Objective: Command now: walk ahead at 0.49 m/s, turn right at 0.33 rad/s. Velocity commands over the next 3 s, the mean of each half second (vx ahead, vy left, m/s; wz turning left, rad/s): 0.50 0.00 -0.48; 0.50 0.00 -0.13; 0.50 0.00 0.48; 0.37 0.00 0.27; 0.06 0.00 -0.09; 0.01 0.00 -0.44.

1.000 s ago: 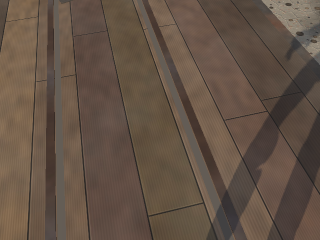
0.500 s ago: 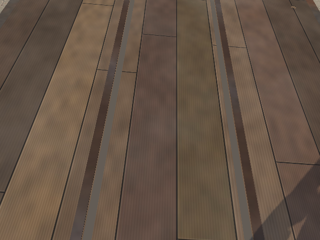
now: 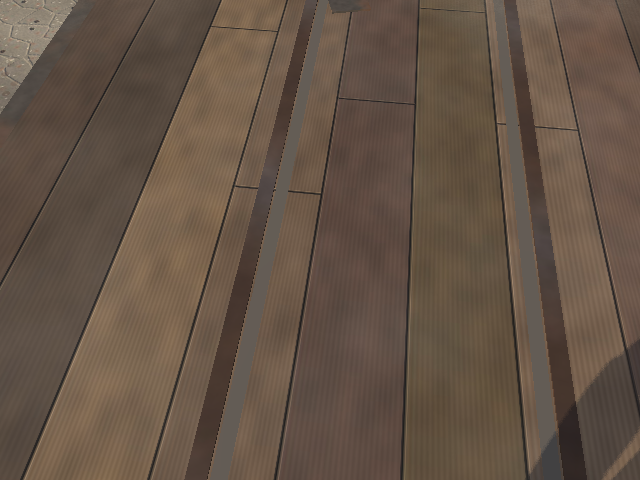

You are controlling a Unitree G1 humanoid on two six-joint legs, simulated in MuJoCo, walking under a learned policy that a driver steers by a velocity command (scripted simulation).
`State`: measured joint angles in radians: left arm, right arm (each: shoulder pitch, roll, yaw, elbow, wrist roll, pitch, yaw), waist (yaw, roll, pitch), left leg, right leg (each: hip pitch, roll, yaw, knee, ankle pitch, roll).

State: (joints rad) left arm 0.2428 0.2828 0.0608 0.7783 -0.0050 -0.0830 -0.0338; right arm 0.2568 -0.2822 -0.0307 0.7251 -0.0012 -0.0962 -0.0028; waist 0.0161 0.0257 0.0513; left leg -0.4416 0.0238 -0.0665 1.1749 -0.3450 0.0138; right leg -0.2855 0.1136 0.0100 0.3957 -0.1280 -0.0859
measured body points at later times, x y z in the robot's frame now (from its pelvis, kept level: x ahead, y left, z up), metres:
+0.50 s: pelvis +0.28 +0.05 +0.01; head +0.30 +0.05 +0.45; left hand +0.48 +0.29 -0.10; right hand +0.30 -0.25 -0.09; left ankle +0.31 +0.15 -0.74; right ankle +0.24 -0.10 -0.65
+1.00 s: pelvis +0.51 -0.10 +0.01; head +0.53 -0.12 +0.45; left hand +0.70 +0.12 -0.10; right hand +0.50 -0.40 -0.12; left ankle +0.57 +0.05 -0.65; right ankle +0.49 -0.19 -0.74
